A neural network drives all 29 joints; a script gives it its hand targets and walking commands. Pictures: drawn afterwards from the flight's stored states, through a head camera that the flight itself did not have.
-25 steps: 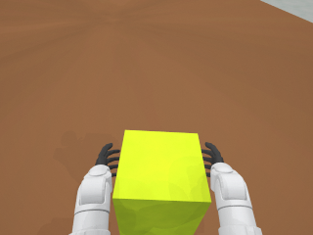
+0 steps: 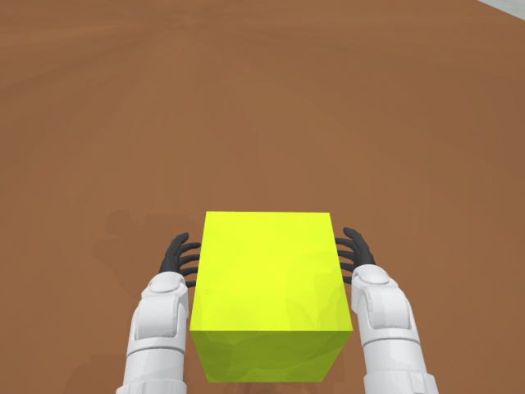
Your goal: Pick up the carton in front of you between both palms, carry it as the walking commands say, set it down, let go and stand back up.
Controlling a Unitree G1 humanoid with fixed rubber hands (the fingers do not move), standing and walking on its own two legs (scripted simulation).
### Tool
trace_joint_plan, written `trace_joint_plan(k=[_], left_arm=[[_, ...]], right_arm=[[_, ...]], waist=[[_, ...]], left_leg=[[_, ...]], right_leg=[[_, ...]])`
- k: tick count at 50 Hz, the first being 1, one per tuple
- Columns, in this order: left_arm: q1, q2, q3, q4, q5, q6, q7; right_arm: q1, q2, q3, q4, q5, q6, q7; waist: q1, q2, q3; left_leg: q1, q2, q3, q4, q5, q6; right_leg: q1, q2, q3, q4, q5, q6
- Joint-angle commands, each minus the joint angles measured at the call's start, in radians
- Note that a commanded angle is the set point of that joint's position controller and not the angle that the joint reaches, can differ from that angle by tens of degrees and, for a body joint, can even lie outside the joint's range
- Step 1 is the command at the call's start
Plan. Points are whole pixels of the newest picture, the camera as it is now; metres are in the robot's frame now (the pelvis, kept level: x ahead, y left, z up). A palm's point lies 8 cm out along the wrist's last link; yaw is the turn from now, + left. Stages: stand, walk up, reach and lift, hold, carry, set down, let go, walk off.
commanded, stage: carry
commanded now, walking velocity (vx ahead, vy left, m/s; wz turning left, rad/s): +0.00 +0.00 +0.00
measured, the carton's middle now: (266, 300) +0.31 +0.00 -0.05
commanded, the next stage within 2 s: none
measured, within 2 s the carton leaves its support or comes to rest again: neither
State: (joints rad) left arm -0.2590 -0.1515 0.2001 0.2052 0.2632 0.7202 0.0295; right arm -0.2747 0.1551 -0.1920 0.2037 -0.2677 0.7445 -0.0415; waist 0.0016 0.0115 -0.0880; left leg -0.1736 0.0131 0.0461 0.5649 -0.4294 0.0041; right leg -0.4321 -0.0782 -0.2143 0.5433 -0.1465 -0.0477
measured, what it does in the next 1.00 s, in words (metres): walks ahead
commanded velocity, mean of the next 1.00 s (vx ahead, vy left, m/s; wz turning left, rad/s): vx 0.27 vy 0.00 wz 0.00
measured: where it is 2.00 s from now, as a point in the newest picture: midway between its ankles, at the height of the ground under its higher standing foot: (250, 362)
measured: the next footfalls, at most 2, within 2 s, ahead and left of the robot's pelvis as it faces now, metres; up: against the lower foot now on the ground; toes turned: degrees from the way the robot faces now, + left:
left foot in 1.10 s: +0.25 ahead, +0.13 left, +0.00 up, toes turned +11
right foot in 1.40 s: +0.41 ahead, -0.08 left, +0.00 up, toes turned -11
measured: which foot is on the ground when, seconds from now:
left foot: down 0.00-0.80, up 0.82-1.00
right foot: down 0.00-1.00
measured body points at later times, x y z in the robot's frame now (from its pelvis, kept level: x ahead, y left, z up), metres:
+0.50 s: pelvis -0.01 +0.01 +0.00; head -0.02 +0.00 +0.45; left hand +0.30 +0.16 +0.04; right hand +0.30 -0.14 +0.04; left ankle -0.08 +0.11 -0.73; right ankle +0.09 -0.10 -0.73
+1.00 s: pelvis +0.10 -0.01 +0.02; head +0.12 -0.01 +0.47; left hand +0.40 +0.16 +0.04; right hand +0.43 -0.14 +0.05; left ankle +0.11 +0.11 -0.70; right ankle +0.08 -0.10 -0.73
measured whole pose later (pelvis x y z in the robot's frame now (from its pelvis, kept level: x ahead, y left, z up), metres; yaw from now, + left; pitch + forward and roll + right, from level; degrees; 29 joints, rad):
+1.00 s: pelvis +0.10 -0.01 +0.02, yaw +2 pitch +5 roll +1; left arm -0.24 -0.15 0.16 0.16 0.23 0.71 0.06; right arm -0.25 0.15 -0.19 0.15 -0.24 0.71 -0.05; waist 0.04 -0.03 -0.05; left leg -0.40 0.04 0.12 0.63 -0.39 0.00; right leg -0.21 -0.08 -0.23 0.35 -0.21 -0.02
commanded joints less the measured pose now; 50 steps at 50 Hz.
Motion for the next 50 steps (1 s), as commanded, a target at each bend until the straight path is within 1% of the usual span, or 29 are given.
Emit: trace_joint_plan(k=[1,7,12,20,24,25,26,27,28,29,30,31,32,33,34,35,36,37,38,39,40,41,42,43,44,46,47,48,50], left_arm=[[-0.496,-0.920,-0.546,-0.041,-0.270,-0.037,-0.247],[-0.498,-0.926,-0.542,-0.019,-0.267,-0.036,-0.249],[-0.475,-0.927,-0.534,-0.001,-0.261,-0.034,-0.252],[-0.504,-0.932,-0.552,-0.039,-0.275,-0.039,-0.251],[-0.500,-0.927,-0.555,-0.040,-0.274,-0.038,-0.249],[-0.492,-0.923,-0.549,-0.035,-0.274,-0.037,-0.249],[-0.492,-0.923,-0.549,-0.032,-0.274,-0.037,-0.249],[-0.497,-0.923,-0.549,-0.032,-0.274,-0.036,-0.249],[-0.505,-0.923,-0.550,-0.035,-0.273,-0.036,-0.250],[-0.525,-0.928,-0.553,-0.045,-0.274,-0.040,-0.252],[-0.549,-0.933,-0.557,-0.051,-0.276,-0.044,-0.254],[-0.575,-0.938,-0.562,-0.059,-0.279,-0.049,-0.255],[-0.597,-0.945,-0.570,-0.069,-0.286,-0.054,-0.255],[-0.596,-0.946,-0.574,-0.069,-0.293,-0.056,-0.253],[-0.574,-0.940,-0.572,-0.059,-0.295,-0.052,-0.251],[-0.544,-0.928,-0.562,-0.035,-0.288,-0.045,-0.248],[-0.510,-0.916,-0.543,-0.005,-0.275,-0.038,-0.247],[-0.467,-0.901,-0.517,0.027,-0.260,-0.034,-0.246],[-0.438,-0.874,-0.486,0.047,-0.241,-0.036,-0.246],[-0.434,-0.875,-0.472,0.058,-0.232,-0.039,-0.247],[-0.435,-0.900,-0.472,0.050,-0.238,-0.043,-0.248],[-0.451,-0.925,-0.490,0.017,-0.248,-0.052,-0.248],[-0.474,-0.941,-0.517,-0.012,-0.262,-0.056,-0.247],[-0.494,-0.948,-0.548,-0.051,-0.277,-0.059,-0.244],[-0.499,-0.955,-0.586,-0.090,-0.294,-0.062,-0.241],[-0.522,-0.944,-0.668,-0.192,-0.341,-0.061,-0.237],[-0.535,-0.931,-0.701,-0.237,-0.360,-0.057,-0.234],[-0.536,-0.916,-0.717,-0.262,-0.371,-0.050,-0.230],[-0.486,-0.874,-0.702,-0.237,-0.356,-0.026,-0.224]], right_arm=[[-0.462,0.909,0.532,-0.029,0.260,-0.057,0.252],[-0.467,0.917,0.531,-0.016,0.259,-0.058,0.255],[-0.460,0.919,0.536,-0.013,0.258,-0.057,0.257],[-0.478,0.930,0.551,-0.031,0.270,-0.060,0.259],[-0.463,0.925,0.544,-0.023,0.267,-0.058,0.259],[-0.456,0.925,0.539,-0.017,0.262,-0.057,0.260],[-0.456,0.925,0.537,-0.012,0.259,-0.057,0.259],[-0.453,0.925,0.534,-0.010,0.256,-0.057,0.259],[-0.452,0.925,0.532,-0.005,0.252,-0.057,0.258],[-0.459,0.926,0.528,-0.005,0.248,-0.061,0.258],[-0.477,0.928,0.529,-0.016,0.246,-0.066,0.258],[-0.501,0.931,0.534,-0.032,0.250,-0.070,0.258],[-0.531,0.935,0.544,-0.056,0.261,-0.073,0.256],[-0.546,0.933,0.557,-0.068,0.270,-0.074,0.253],[-0.542,0.922,0.564,-0.069,0.276,-0.072,0.249],[-0.508,0.908,0.559,-0.049,0.272,-0.067,0.245],[-0.466,0.894,0.548,-0.021,0.261,-0.062,0.242],[-0.445,0.880,0.534,0.002,0.248,-0.057,0.240],[-0.441,0.884,0.520,0.006,0.238,-0.051,0.242],[-0.453,0.884,0.506,0.007,0.232,-0.051,0.245],[-0.451,0.900,0.515,0.008,0.237,-0.054,0.246],[-0.461,0.928,0.535,-0.016,0.251,-0.064,0.247],[-0.457,0.936,0.536,-0.029,0.255,-0.070,0.246],[-0.444,0.944,0.548,-0.049,0.261,-0.075,0.246],[-0.434,0.951,0.571,-0.073,0.274,-0.083,0.245],[-0.437,0.943,0.613,-0.139,0.305,-0.093,0.239],[-0.442,0.930,0.630,-0.175,0.317,-0.091,0.235],[-0.439,0.915,0.637,-0.194,0.320,-0.082,0.231],[-0.384,0.882,0.619,-0.171,0.302,-0.055,0.224]], waist=[[0.000,0.003,-0.244],[0.003,-0.006,-0.242],[0.003,-0.012,-0.256],[0.003,-0.010,-0.254],[0.003,-0.004,-0.258],[0.004,0.000,-0.260],[0.006,0.011,-0.244],[0.000,0.023,-0.223],[-0.007,0.048,-0.181],[-0.012,0.092,-0.133],[-0.011,0.126,-0.093],[-0.010,0.127,-0.073],[-0.008,0.114,-0.064],[-0.005,0.103,-0.069],[-0.002,0.103,-0.098],[-0.001,0.094,-0.141],[0.006,0.066,-0.191],[0.026,-0.007,-0.235],[0.035,-0.218,-0.273],[0.043,-0.313,-0.250],[0.040,-0.238,-0.238],[0.039,-0.150,-0.238],[0.035,-0.103,-0.243],[0.033,-0.085,-0.250],[0.033,-0.083,-0.265],[0.029,-0.104,-0.291],[0.027,-0.117,-0.290],[0.026,-0.130,-0.281],[0.014,-0.141,-0.267]], left_leg=[[-0.104,0.110,-0.073,-0.109,0.284,0.033],[-0.113,0.109,-0.075,-0.120,0.238,0.038],[-0.109,0.108,-0.076,-0.114,0.245,0.040],[-0.115,0.110,-0.077,-0.114,0.253,0.042],[-0.110,0.110,-0.075,-0.110,0.261,0.043],[-0.112,0.113,-0.074,-0.139,0.173,0.042],[-0.115,0.123,-0.085,-0.192,0.019,0.047],[-0.111,0.136,-0.119,-0.257,-0.148,0.064],[-0.105,0.169,-0.177,-0.331,-0.255,0.089],[-0.111,0.205,-0.230,-0.393,-0.308,0.111],[-0.123,0.234,-0.262,-0.428,-0.314,0.125],[-0.113,0.248,-0.269,-0.427,-0.273,0.133],[-0.072,0.245,-0.250,-0.410,-0.194,0.132],[-0.013,0.229,-0.213,-0.372,-0.074,0.125],[0.051,0.211,-0.165,-0.303,0.077,0.117],[0.074,0.188,-0.109,-0.233,0.143,0.100],[0.019,0.156,-0.044,-0.156,0.194,0.073],[-0.123,0.114,0.015,-0.020,0.250,0.038],[-0.313,0.038,0.078,0.186,0.157,0.000],[-0.497,-0.004,0.070,0.276,-0.077,0.002],[-0.533,0.028,0.016,0.341,-0.148,0.009],[-0.529,0.053,0.002,0.340,-0.144,0.008],[-0.506,0.066,0.001,0.280,-0.135,0.009],[-0.444,0.074,-0.002,0.194,-0.100,0.008],[-0.370,0.061,0.021,0.112,-0.044,0.003],[-0.218,0.031,0.072,-0.002,0.100,0.000],[-0.165,0.024,0.096,-0.050,0.164,-0.004],[-0.132,0.021,0.120,-0.090,0.221,-0.007],[-0.045,0.021,0.163,-0.177,0.308,-0.008]], right_leg=[[0.292,-0.107,0.143,-0.039,0.215,-0.001],[0.297,-0.106,0.146,-0.055,0.165,0.006],[0.302,-0.108,0.146,-0.056,0.175,0.006],[0.299,-0.110,0.145,-0.055,0.177,0.007],[0.296,-0.110,0.144,-0.054,0.183,0.007],[0.293,-0.109,0.141,-0.071,0.084,0.011],[0.277,-0.108,0.136,-0.102,-0.101,0.021],[0.239,-0.093,0.125,-0.112,-0.272,0.031],[0.174,-0.069,0.102,-0.095,-0.339,0.046],[0.128,-0.030,0.057,-0.051,-0.306,0.058],[0.107,0.004,0.028,-0.001,-0.245,0.060],[0.092,0.004,0.027,0.033,-0.203,0.059],[0.076,0.001,0.021,0.034,-0.176,0.058],[0.070,0.008,0.008,0.004,-0.161,0.055],[0.084,0.014,-0.006,-0.040,-0.152,0.052],[0.144,0.014,-0.009,-0.091,-0.131,0.048],[0.291,0.004,0.001,-0.143,-0.119,0.035],[0.491,-0.066,0.121,-0.182,-0.144,-0.004],[0.641,-0.235,0.400,-0.243,-0.134,-0.087],[0.735,-0.344,0.569,-0.287,-0.037,-0.173],[0.718,-0.377,0.589,-0.304,0.067,-0.200],[0.682,-0.369,0.548,-0.297,0.112,-0.199],[0.645,-0.352,0.497,-0.311,0.089,-0.179],[0.593,-0.329,0.429,-0.322,0.058,-0.158],[0.550,-0.296,0.364,-0.336,0.033,-0.129],[0.469,-0.243,0.249,-0.355,-0.031,-0.072],[0.445,-0.226,0.208,-0.362,-0.077,-0.055],[0.433,-0.213,0.179,-0.364,-0.124,-0.047],[0.384,-0.191,0.119,-0.310,-0.211,-0.027]])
